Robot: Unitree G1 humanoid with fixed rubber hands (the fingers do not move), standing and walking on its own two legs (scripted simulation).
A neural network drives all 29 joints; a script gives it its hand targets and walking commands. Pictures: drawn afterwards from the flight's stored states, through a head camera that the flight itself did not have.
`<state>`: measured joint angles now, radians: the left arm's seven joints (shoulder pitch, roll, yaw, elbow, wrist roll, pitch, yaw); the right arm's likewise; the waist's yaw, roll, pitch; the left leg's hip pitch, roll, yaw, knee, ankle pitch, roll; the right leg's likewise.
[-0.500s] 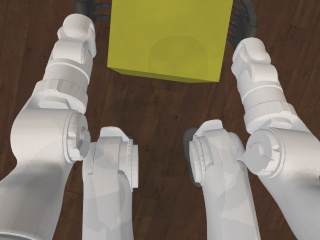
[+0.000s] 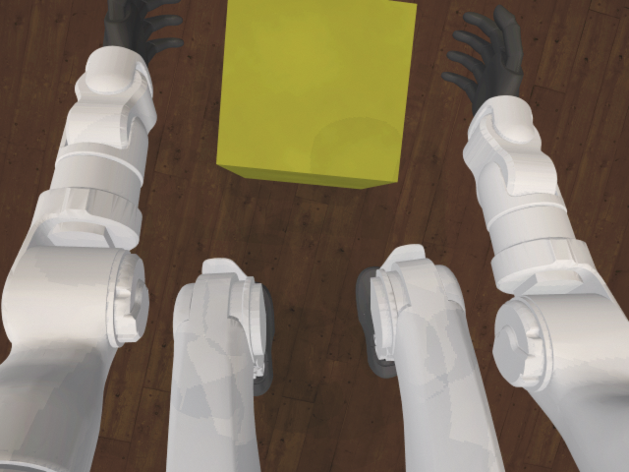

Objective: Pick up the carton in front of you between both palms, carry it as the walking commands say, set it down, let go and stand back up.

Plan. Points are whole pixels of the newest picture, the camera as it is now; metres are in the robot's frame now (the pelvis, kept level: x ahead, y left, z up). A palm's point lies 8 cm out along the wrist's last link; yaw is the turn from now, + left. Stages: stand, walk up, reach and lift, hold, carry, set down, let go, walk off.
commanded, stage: set down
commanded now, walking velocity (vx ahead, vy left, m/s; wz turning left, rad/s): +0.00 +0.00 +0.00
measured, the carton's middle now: (311, 110) +0.52 +0.00 -0.29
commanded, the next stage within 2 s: let go in 0.74 s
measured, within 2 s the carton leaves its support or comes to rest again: neither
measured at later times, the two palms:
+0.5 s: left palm out of the picture +0.54 +0.20 +0.02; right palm (619, 31) +0.49 -0.19 +0.03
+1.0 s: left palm out of the picture +0.48 +0.22 +0.15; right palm out of the picture +0.45 -0.19 +0.15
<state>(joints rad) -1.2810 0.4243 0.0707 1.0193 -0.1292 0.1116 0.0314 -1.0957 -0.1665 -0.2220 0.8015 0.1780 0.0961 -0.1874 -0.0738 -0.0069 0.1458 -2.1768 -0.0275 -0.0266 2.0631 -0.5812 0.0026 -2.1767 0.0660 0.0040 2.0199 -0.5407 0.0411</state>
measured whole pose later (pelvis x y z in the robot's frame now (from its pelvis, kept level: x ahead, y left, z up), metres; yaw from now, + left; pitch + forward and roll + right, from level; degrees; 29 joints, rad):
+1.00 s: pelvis +0.06 +0.00 +0.26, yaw +3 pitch +40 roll -1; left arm -0.75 0.22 0.24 0.76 0.11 0.11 0.01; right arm -0.59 -0.12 -0.26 0.62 -0.06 0.09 0.01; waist -0.06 0.01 -0.11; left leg -1.39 -0.05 -0.05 1.02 -0.34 0.00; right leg -1.38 0.02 0.03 1.01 -0.32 0.02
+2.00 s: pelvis +0.12 +0.00 +0.36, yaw +2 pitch -5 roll +0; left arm 0.23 0.21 0.04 0.44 0.01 0.12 -0.05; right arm 0.21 -0.21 -0.03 0.39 -0.03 0.20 0.05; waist 0.00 0.00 0.11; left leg -0.08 -0.02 -0.04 0.46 -0.29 0.01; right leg -0.09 0.03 0.05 0.46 -0.28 0.00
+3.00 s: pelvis +0.13 +0.00 +0.36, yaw +3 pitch -2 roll +0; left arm 0.16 0.35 0.02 0.91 0.03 0.00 0.02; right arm 0.16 -0.36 0.00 0.91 -0.03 -0.01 -0.03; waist 0.00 0.01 0.02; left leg -0.11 -0.02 -0.06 0.41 -0.26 0.00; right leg -0.12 0.02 0.03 0.40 -0.25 -0.01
